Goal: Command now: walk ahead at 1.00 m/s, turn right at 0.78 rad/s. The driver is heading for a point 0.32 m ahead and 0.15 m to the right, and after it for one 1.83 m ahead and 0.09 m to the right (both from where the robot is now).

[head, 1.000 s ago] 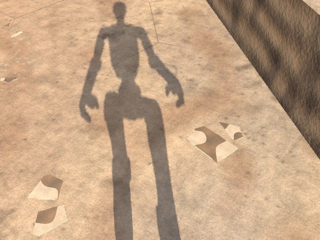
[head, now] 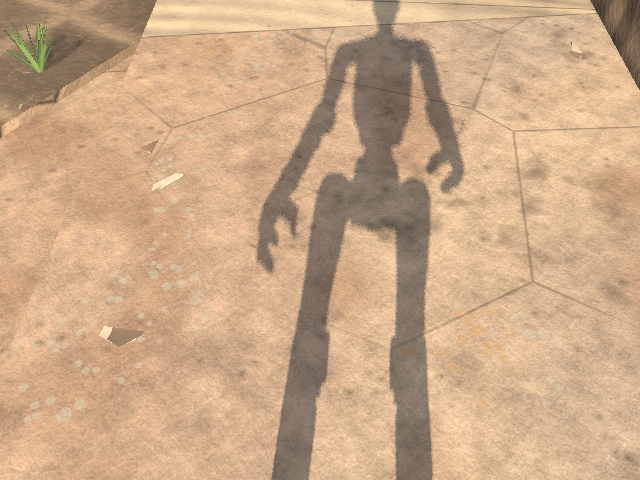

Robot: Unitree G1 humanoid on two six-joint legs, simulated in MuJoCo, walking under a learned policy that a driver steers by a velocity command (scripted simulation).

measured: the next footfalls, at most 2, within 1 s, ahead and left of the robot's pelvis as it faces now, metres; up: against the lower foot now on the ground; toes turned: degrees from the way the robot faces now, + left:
right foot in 0.32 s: +0.47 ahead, -0.09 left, +0.00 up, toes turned -21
left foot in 0.76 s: +0.93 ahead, -0.12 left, +0.00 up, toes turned -10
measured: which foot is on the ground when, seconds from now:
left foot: down 0.00-0.30, up 0.32-0.74, down 0.76-1.00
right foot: up 0.00-0.30, down 0.32-0.74, up 0.76-1.00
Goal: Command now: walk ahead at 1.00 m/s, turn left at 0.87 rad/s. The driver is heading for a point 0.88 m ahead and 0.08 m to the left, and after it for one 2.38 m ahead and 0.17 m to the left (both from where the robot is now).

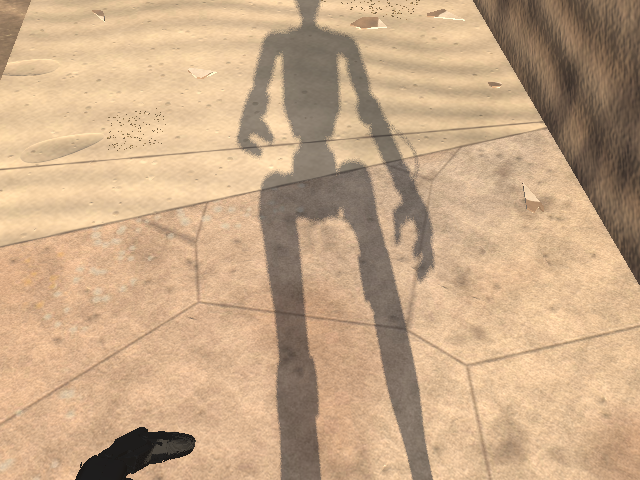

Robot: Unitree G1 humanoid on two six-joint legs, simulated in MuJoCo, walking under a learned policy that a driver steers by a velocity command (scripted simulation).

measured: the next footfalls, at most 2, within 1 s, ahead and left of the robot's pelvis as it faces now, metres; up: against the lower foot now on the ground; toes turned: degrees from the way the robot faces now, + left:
right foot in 0.18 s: +0.41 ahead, -0.17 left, +0.00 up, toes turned +13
left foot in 0.62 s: +0.71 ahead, +0.18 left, +0.00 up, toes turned +30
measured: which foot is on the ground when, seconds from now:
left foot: down 0.00-0.20, up 0.22-0.60, down 0.62-1.00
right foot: up 0.00-0.16, down 0.18-0.60, up 0.62-1.00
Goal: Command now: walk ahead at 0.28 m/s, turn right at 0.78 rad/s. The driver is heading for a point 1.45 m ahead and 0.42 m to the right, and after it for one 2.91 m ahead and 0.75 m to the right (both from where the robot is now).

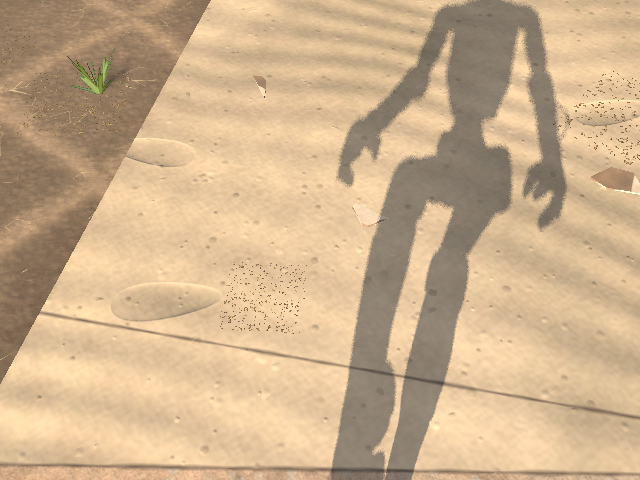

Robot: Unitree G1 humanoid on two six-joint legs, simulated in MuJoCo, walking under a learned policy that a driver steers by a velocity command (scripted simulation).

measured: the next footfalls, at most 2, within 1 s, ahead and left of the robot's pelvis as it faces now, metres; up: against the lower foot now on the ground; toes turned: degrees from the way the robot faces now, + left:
right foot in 0.02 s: +0.23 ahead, -0.04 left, +0.00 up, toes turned -2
left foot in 0.52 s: +0.38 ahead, +0.10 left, +0.00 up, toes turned -42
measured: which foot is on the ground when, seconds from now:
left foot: down 0.00-0.00, up 0.02-0.50, down 0.52-0.90, up 0.92-1.00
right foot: up 0.00-0.00, down 0.02-0.52, up 0.54-0.86, down 0.88-1.00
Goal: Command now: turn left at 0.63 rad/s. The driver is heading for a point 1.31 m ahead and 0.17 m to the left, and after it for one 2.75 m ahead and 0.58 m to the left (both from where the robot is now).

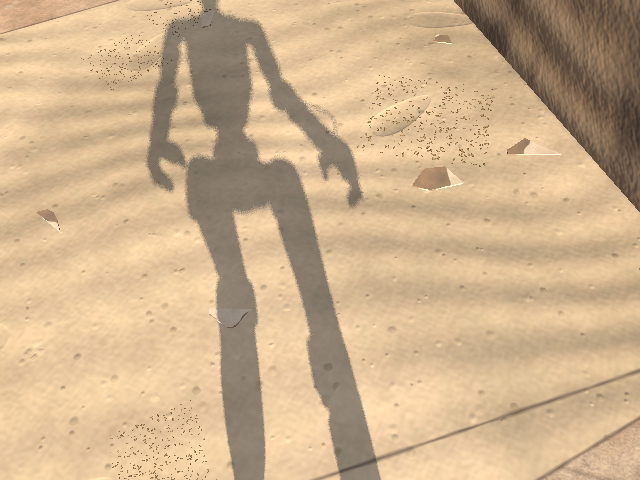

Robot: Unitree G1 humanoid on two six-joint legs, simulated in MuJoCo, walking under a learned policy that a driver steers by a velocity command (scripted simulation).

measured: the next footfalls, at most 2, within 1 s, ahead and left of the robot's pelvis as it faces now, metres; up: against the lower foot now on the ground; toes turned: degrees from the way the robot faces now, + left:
left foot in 0.28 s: +0.04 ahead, +0.16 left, +0.00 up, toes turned +19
right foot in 0.80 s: +0.08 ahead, -0.05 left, +0.00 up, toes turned +8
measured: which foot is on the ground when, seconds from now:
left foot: up 0.00-0.26, down 0.28-0.82, up 0.84-1.00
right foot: down 0.00-0.28, up 0.30-0.78, down 0.80-1.00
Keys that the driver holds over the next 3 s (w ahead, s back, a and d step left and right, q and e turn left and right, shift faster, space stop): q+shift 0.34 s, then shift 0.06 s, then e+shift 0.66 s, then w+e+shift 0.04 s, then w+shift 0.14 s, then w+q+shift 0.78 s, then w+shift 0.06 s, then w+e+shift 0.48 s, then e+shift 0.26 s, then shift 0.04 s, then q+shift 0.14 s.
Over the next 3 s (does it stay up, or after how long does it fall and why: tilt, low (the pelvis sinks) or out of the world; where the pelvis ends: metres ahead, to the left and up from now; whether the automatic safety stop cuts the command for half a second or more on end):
stays up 1.40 0.34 -0.03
